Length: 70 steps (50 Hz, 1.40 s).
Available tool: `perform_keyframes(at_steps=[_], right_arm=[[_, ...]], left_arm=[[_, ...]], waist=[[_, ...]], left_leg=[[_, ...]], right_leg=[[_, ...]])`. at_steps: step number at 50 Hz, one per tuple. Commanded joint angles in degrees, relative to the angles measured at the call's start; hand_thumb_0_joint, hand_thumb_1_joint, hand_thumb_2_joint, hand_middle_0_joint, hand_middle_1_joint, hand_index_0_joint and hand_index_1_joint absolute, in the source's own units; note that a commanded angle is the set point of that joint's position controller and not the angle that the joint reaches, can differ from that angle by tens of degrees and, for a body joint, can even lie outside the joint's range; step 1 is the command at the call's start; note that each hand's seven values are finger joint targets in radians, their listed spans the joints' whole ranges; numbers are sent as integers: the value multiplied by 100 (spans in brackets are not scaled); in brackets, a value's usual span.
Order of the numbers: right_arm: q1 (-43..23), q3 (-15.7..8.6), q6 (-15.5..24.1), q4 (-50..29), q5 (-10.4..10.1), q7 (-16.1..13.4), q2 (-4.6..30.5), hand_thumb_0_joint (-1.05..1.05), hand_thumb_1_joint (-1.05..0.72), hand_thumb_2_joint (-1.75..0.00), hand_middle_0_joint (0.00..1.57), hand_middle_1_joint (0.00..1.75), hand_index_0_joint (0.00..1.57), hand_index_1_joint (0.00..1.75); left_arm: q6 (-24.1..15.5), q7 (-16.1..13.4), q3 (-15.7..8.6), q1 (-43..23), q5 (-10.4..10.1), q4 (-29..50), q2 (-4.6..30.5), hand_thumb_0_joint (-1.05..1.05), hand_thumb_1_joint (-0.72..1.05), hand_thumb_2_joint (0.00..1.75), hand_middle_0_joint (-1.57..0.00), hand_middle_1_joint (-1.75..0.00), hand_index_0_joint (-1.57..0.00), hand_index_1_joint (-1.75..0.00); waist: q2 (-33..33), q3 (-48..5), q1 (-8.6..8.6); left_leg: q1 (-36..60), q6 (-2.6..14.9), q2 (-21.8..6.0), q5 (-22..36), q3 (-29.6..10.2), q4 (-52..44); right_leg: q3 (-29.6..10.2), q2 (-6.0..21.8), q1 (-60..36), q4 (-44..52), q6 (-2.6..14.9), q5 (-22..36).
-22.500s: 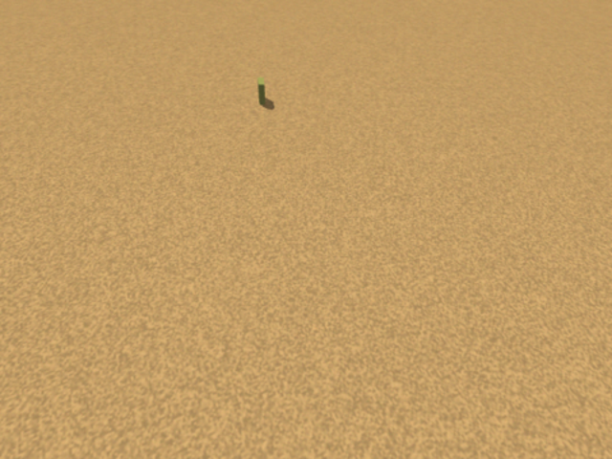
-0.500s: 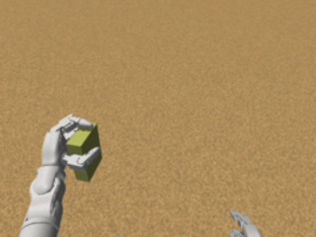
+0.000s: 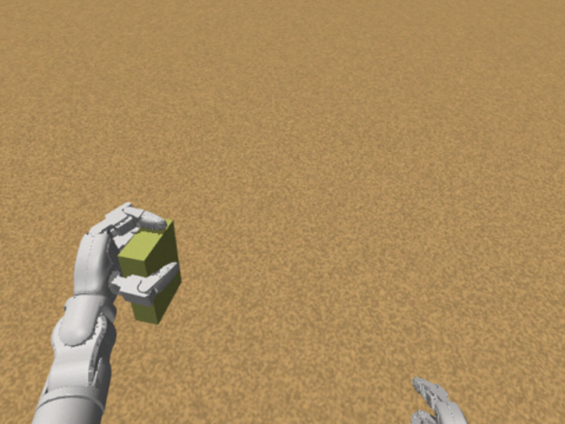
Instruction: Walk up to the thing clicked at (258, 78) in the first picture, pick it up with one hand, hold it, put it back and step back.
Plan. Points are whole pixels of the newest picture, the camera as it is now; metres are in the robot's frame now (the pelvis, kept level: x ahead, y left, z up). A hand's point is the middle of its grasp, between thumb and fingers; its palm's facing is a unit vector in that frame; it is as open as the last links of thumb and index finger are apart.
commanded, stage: hold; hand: left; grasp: from the side
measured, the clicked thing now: (154, 270) +0.33 +0.17 +0.02
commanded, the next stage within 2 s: crouch in 0.46 s
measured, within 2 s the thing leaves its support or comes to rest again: neither
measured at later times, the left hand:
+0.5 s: hand (143, 261) +0.33 +0.18 +0.06, palm faces +0.02 -1.00 -0.03, open 8.7 cm
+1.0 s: hand (163, 288) +0.34 +0.18 -0.05, palm faces +0.11 -0.99 +0.01, open 8.6 cm
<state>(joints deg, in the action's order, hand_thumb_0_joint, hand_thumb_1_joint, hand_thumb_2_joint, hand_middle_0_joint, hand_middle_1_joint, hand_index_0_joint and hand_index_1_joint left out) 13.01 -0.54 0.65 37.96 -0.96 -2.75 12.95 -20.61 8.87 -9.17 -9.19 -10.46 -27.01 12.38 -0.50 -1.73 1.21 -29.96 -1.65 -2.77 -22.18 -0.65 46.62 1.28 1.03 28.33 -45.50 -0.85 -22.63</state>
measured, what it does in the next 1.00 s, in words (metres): lowers itself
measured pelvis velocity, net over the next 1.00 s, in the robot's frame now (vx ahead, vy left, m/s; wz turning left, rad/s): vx -0.03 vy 0.00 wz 0.00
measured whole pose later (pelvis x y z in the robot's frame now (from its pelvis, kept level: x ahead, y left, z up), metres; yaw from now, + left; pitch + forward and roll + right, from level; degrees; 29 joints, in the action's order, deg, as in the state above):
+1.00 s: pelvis -0.03 +0.00 -0.06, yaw +0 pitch +17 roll -1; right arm 11.5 -1.6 3.5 37.6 1.8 0.8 13.6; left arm -34.2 5.9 -13.5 -18.7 -8.6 -44.4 12.0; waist 1.1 -4.6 3.3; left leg -55.4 -1.8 -2.6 -26.9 -2.0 65.5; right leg 1.6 1.2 53.5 -64.5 -0.8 -27.7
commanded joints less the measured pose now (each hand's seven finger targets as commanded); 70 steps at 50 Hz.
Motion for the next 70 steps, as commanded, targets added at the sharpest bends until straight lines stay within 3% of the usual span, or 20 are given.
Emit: perform_keyframes(at_steps=[1, 5, 8, 10, 24, 27, 29, 36, 38, 40, 43, 46, 48, 53, 54, 55, 58, 61, 64, 70], right_arm=[[-185, -261, 239, -761, 4, -20, 767, 0, -88, -90, 20, 30, 20, 30], [-142, -299, 253, -735, 0, -18, 805, 0, -88, -90, 20, 30, 20, 30], [-200, -269, 273, -783, 0, 18, 767, 0, -88, -90, 20, 30, 20, 30], [-193, -293, 255, -777, -12, 18, 805, 0, -88, -90, 20, 30, 20, 30], [-150, -263, 317, -760, -14, 22, 775, 0, -87, -90, 20, 30, 20, 30], [-124, -285, 324, -737, -23, 5, 809, 0, -88, -90, 20, 30, 20, 30], [-171, -253, 324, -791, -17, 34, 772, 0, -83, -89, 20, 30, 20, 30], [-148, -304, 326, -707, 40, 117, 786, 0, -83, -89, 20, 30, 20, 30], [-124, -302, 327, -697, 83, 159, 753, 0, -83, -89, 20, 30, 20, 30], [-67, -352, 370, -627, 123, 197, 792, 0, -83, -89, 20, 30, 20, 30], [-32, -394, 400, -550, 188, 239, 801, 0, -84, -89, 20, 30, 20, 30], [9, -394, 456, -498, 262, 300, 795, 0, -84, -89, 20, 30, 20, 30], [-9, -394, 498, -514, 295, 353, 841, 0, -85, -90, 20, 30, 20, 30], [-28, -324, 468, -543, 402, 432, 966, 0, -85, -90, 20, 30, 20, 30], [-10, -325, 451, -544, 406, 442, 995, 0, -86, -90, 20, 30, 20, 30], [-19, -333, 431, -517, 419, 442, 1016, 0, -85, -90, 20, 30, 20, 30], [-66, -332, 359, -512, 466, 477, 1056, 0, -86, -90, 20, 30, 20, 30], [34, -351, 272, -410, 497, 532, 1157, 0, -87, -90, 20, 30, 20, 30], [107, -342, 216, -268, 529, 572, 1185, 0, -88, -91, 20, 30, 20, 30], [87, -307, 189, -161, 641, 679, 1206, 0, -88, -91, 20, 30, 20, 30]], left_arm=[[-307, -15, -142, -1364, -75, 1074, 601, 0, 15, 125, -116, -141, -118, -140], [-363, -36, -302, -1647, -41, 1418, 895, 0, 18, 124, -117, -141, -119, -140], [-389, -46, -157, -1658, -66, 1381, 685, 0, 17, 125, -118, -142, -120, -142], [-418, -97, -300, -1540, -33, 1437, 869, 0, 19, 123, -116, -139, -118, -139], [-312, -24, -131, -1680, -70, 1287, 721, 0, 17, 126, -118, -142, -120, -142], [-303, -65, -337, -1621, -55, 1285, 924, 0, 15, 124, -115, -140, -117, -140], [-290, -60, -95, -1474, -79, 1206, 590, 0, 21, 129, -123, -145, -127, -143], [-490, -281, -376, -1633, -11, 806, 631, 0, 28, 132, -126, -145, -128, -144], [-585, -319, -207, -1546, 20, 292, 314, 0, 29, 133, -125, -145, -127, -144], [-797, -417, -451, -1781, 37, 208, 498, 0, 28, 132, -124, -145, -127, -143], [-1165, -398, -379, -2071, 149, -266, 428, 0, 29, 132, -123, -145, -126, -144], [-1618, -341, -587, -2255, 194, -808, 633, 0, 27, 134, -125, -147, -127, -146], [-1944, -249, -576, -2395, 166, -1033, 600, 0, 30, 135, -126, -149, -129, -148], [-2582, -246, -968, -3099, 183, -1031, 1163, 0, 33, 136, -123, -145, -124, -145], [-2589, -191, -861, -2930, 166, -1420, 934, 0, 32, 134, -122, -144, -123, -143], [-2678, -205, -1103, -3225, 160, -1132, 1267, 0, 31, 134, -120, -141, -121, -142], [-2697, -231, -1058, -3153, 161, -1512, 1098, 0, 28, 133, -118, -139, -119, -140], [-2700, -234, -1285, -3261, 159, -1554, 1252, 0, 30, 133, -117, -138, -118, -138], [-2714, -120, -1237, -3347, 185, -1818, 1194, 0, 32, 135, -121, -141, -121, -141], [-2884, -145, -1500, -4023, 312, -2152, 1467, 0, 31, 136, -119, -141, -119, -141]], waist=[[61, -1513, 49], [15, -1628, 8], [-136, -1502, 34], [-235, -1515, -36], [-49, -1479, 58], [-6, -1622, 31], [-12, -1543, 56], [80, -1146, 49], [110, -1130, 137], [112, -1215, 153], [152, -1467, 277], [221, -1719, 306], [12, -2172, 334], [-516, -3398, 204], [-415, -3330, 281], [-538, -3498, 168], [-461, -3714, 238], [-442, -4283, 210], [-230, -4336, 397], [-332, -4310, 462]], left_leg=[[738, 198, 202, 1294, 126, -580], [790, 183, 197, 1401, 105, -578], [748, 153, 183, 1114, 78, -665], [800, 123, 172, 986, 58, -714], [771, 162, 187, 1051, 72, -673], [834, 174, 194, 1213, 101, -631], [811, 172, 191, 1230, 99, -643], [292, 177, 163, 836, 63, -516], [99, 176, 168, 756, 49, -346], [-171, 190, 191, 729, 50, -78], [-658, 210, 210, 566, 35, 466], [-1498, 226, 244, 146, 5, 1139], [-1949, 219, 255, -17, -60, 1638], [-2651, 204, 241, 156, -178, 2753], [-2842, 194, 238, 72, -223, 2851], [-3051, 189, 229, 24, -200, 3027], [-3564, 192, 221, 67, -203, 3438], [-3767, 237, 204, 578, -226, 4015], [-4211, 269, 196, 674, -279, 4500], [-5112, 230, 195, -78, -291, 5205]], right_leg=[[51, -128, -576, 658, 86, 1598], [73, -135, -649, 620, 102, 1671], [98, -154, -511, 604, 134, 1362], [130, -167, -505, 618, 160, 1172], [94, -141, -580, 680, 119, 1306], [73, -137, -634, 682, 106, 1482], [85, -141, -580, 669, 109, 1498], [120, -145, -97, 478, 137, 1096], [120, -145, 152, 333, 138, 1030], [76, -123, 359, 114, 129, 1050], [16, -99, 953, -357, 130, 933], [-47, -86, 1622, -941, 124, 533], [-64, -94, 2202, -1476, 156, 294], [-48, -120, 3339, -2657, 233, 222], [11, -151, 3614, -2832, 250, 124], [-72, -139, 3741, -2978, 253, 54], [-94, -143, 4036, -3349, 246, 48], [-18, -178, 4432, -3907, 253, 474], [70, -193, 4798, -4387, 242, 619], [143, -194, 5724, -5138, 273, -111]])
